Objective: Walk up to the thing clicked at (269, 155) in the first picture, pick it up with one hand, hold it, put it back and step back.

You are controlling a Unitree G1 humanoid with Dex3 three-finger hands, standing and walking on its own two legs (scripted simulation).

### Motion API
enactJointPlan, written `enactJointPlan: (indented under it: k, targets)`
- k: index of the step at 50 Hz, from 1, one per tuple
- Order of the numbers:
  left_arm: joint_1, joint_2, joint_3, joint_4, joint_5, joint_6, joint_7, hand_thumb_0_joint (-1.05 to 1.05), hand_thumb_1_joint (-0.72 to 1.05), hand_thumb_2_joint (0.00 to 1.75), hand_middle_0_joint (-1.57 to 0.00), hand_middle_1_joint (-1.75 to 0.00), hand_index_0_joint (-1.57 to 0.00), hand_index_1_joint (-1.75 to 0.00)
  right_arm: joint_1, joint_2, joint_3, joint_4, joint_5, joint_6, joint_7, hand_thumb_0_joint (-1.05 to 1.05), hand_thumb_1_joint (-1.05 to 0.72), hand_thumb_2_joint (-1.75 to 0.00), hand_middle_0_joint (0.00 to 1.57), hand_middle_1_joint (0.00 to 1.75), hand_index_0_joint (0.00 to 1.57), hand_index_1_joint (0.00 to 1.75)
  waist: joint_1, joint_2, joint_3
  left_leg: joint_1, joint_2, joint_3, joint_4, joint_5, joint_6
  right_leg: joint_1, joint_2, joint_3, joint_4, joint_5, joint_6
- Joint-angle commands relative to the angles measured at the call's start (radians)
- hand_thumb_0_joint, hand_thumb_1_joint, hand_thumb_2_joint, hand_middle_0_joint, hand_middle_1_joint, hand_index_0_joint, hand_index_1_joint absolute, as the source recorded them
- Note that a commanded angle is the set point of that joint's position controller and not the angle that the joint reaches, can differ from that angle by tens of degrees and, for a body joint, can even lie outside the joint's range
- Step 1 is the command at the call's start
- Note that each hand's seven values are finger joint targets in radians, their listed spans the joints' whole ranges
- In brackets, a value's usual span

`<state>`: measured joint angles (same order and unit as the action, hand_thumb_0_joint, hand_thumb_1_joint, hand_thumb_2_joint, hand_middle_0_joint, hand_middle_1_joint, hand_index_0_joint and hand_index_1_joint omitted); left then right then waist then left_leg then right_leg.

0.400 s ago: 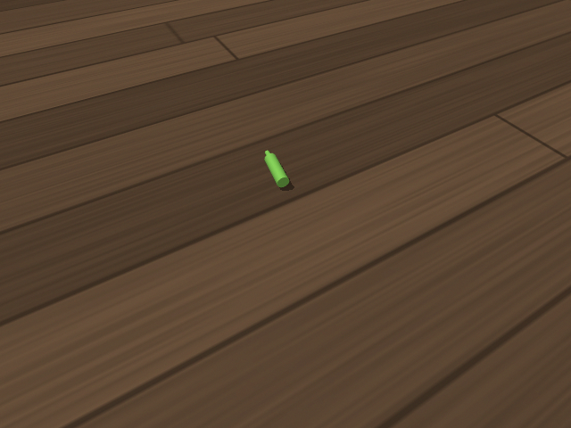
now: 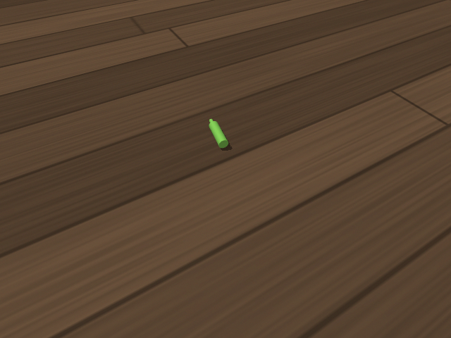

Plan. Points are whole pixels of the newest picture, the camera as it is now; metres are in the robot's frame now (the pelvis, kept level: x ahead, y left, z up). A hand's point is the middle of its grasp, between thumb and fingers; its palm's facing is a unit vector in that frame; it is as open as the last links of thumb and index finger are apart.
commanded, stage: stand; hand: left
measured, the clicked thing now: (217, 131) +1.41 +0.07 -0.75
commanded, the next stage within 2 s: walk up in 0.72 s
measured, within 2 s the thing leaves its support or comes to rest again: neither
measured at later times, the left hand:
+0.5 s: hand out of the picture +0.07 +0.25 -0.16, palm faces -0.02 -0.94 -0.34, open 7.4 cm
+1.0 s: hand out of the picture +0.15 +0.29 -0.14, palm faces -0.27 -0.86 -0.43, open 7.4 cm
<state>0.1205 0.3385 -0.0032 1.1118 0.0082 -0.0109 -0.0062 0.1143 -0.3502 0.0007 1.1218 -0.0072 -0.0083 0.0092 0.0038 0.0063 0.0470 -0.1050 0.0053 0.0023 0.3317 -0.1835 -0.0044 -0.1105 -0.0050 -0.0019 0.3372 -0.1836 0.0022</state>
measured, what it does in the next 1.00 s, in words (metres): lifts its right foot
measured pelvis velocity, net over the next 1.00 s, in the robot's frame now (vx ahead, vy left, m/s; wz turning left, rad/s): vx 0.05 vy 0.01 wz -0.23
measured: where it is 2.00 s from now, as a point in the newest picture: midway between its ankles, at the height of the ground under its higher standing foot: (208, 271)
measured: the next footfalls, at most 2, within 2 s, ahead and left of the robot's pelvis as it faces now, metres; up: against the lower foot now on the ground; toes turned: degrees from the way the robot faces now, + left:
right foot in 1.10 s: +0.16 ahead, -0.16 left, +0.00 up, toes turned -25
left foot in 1.50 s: +0.50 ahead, +0.14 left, +0.00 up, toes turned -26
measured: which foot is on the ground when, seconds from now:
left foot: down 0.00-1.00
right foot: down 0.00-0.86, up 0.88-1.00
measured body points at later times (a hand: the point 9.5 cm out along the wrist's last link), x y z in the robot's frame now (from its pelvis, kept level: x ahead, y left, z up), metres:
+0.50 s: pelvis +0.00 +0.00 +0.00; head +0.01 +0.00 +0.45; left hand +0.07 +0.30 -0.13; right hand +0.08 -0.30 -0.13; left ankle +0.00 +0.12 -0.75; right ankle +0.00 -0.12 -0.75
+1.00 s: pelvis +0.05 +0.01 -0.01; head +0.06 -0.02 +0.44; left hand +0.16 +0.33 -0.11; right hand +0.05 -0.33 -0.12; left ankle +0.00 +0.12 -0.75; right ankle +0.05 -0.11 -0.71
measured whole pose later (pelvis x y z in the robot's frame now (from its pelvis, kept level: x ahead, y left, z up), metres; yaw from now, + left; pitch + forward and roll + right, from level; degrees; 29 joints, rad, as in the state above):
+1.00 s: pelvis +0.05 +0.01 -0.01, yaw -13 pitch +0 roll +0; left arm 0.30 0.41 0.06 1.00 0.01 0.00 -0.04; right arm 0.20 -0.44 -0.13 0.85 -0.05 0.00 0.10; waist -0.06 0.06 0.05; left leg -0.07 0.01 0.14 0.41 -0.34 0.05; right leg -0.42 -0.05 -0.06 0.80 -0.40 0.00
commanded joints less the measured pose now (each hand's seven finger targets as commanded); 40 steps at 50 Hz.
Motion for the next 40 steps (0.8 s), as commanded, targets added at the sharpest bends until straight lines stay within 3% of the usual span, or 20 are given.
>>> enactJointPlan:
  k: [1, 4, 7, 12, 35, 36, 37, 39, 40]
  targets:
    - [-0.046, 0.219, 0.038, -0.059, 0.002, -0.025, 0.019, 0.0, 0.9, 0.9, -0.2, -0.3, -0.2, -0.3, -0.04, -0.207, -0.038, -0.06, -0.001, -0.022, -0.017, 0.0, -0.9, -0.9, 0.2, 0.3, 0.2, 0.3, -0.006, -0.012, -0.07, 0.011, 0.121, -0.095, -0.045, 0.133, 0.035, 0.002, -0.122, 0.092, -0.057, 0.136, -0.029]
    - [-0.035, 0.215, 0.036, -0.059, 0.001, -0.026, 0.018, 0.0, 0.9, 0.9, -0.2, -0.3, -0.2, -0.3, -0.041, -0.208, -0.038, -0.059, 0.001, -0.023, -0.017, 0.0, -0.9, -0.9, 0.2, 0.3, 0.2, 0.3, -0.002, -0.012, -0.074, 0.021, 0.12, -0.096, -0.041, 0.156, 0.033, 0.006, -0.121, 0.09, -0.055, 0.161, -0.027]
    - [-0.041, 0.214, 0.037, -0.058, 0.001, -0.024, 0.017, 0.0, 0.9, 0.9, -0.2, -0.3, -0.2, -0.3, -0.032, -0.202, -0.034, -0.057, -0.001, -0.022, -0.018, 0.0, -0.9, -0.9, 0.2, 0.3, 0.2, 0.3, -0.006, -0.014, -0.035, -0.012, 0.116, -0.094, -0.054, 0.099, 0.033, -0.008, -0.12, 0.092, -0.067, 0.118, -0.026]
    - [-0.041, 0.217, 0.038, -0.061, 0.002, -0.021, 0.016, 0.0, 0.9, 0.9, -0.2, -0.3, -0.2, -0.3, -0.036, -0.204, -0.035, -0.059, -0.002, -0.022, -0.018, 0.0, -0.9, -0.9, 0.2, 0.3, 0.2, 0.3, -0.003, -0.008, -0.052, -0.006, 0.119, -0.095, -0.058, 0.09, 0.034, 0.001, -0.12, 0.092, -0.065, 0.099, -0.028]
    - [-0.028, 0.22, 0.038, -0.058, 0.005, -0.02, 0.017, 0.0, 0.9, 0.9, -0.2, -0.3, -0.2, -0.3, -0.041, -0.211, -0.037, -0.061, 0.0, -0.023, -0.019, 0.0, -0.9, -0.9, 0.2, 0.3, 0.2, 0.3, 0.001, -0.019, -0.053, 0.016, 0.12, -0.101, -0.058, 0.131, 0.035, -0.003, -0.119, 0.087, -0.06, 0.126, -0.025]
    - [0.135, 0.365, 0.11, -0.102, 0.004, -0.023, 0.0, 0.0, 0.9, 0.9, -0.2, -0.3, -0.2, -0.3, -0.079, -0.37, -0.145, -0.199, -0.051, -0.036, 0.032, 0.0, -0.9, -0.9, 0.2, 0.3, 0.2, 0.3, -0.001, 0.067, -0.047, 0.084, 0.077, -0.011, 0.161, -0.398, 0.085, -0.174, -0.127, 0.252, -0.013, -0.311, -0.082]
    - [0.125, 0.355, 0.111, -0.103, 0.007, -0.024, -0.005, 0.0, 0.9, 0.9, -0.2, -0.3, -0.2, -0.3, -0.058, -0.327, -0.139, -0.215, -0.059, -0.027, 0.055, 0.0, -0.9, -0.9, 0.2, 0.3, 0.2, 0.3, -0.02, 0.031, 0.004, 0.021, 0.054, -0.036, 0.197, -0.513, 0.107, -0.283, -0.152, 0.328, -0.059, -0.474, -0.091]
    - [0.011, 0.347, 0.128, -0.167, 0.018, -0.036, -0.005, 0.0, 0.9, 0.9, -0.2, -0.3, -0.2, -0.3, -0.024, -0.259, -0.139, -0.259, -0.048, -0.013, 0.082, 0.0, -0.9, -0.9, 0.2, 0.3, 0.2, 0.3, -0.071, -0.09, 0.072, -0.058, 0.035, -0.099, 0.266, -0.422, 0.114, -0.389, -0.183, 0.457, -0.086, -0.533, -0.11]
    - [-0.037, 0.346, 0.125, -0.189, 0.02, -0.044, 0.001, 0.0, 0.9, 0.9, -0.2, -0.3, -0.2, -0.3, 0.033, -0.248, -0.148, -0.266, -0.044, -0.012, 0.088, 0.0, -0.9, -0.9, 0.2, 0.3, 0.2, 0.3, -0.111, -0.15, 0.071, -0.002, 0.028, -0.105, 0.251, -0.3, 0.116, -0.439, -0.177, 0.452, -0.099, -0.45, -0.095]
